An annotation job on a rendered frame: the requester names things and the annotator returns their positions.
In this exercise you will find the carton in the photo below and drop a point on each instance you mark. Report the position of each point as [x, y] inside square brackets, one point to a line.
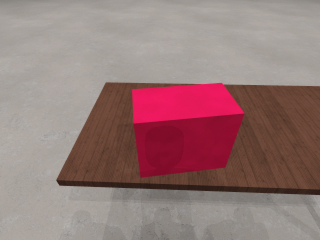
[186, 128]

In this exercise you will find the table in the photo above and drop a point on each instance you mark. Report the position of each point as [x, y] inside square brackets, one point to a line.
[276, 150]

